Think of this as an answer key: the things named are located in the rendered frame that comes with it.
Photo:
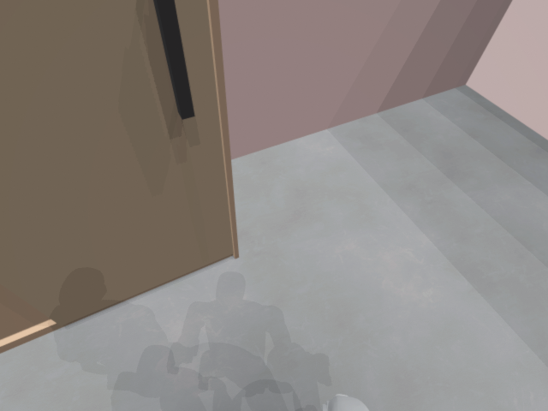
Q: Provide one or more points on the wardrobe door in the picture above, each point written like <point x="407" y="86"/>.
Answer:
<point x="105" y="192"/>
<point x="16" y="315"/>

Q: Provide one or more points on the handle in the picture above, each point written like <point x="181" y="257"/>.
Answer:
<point x="170" y="33"/>

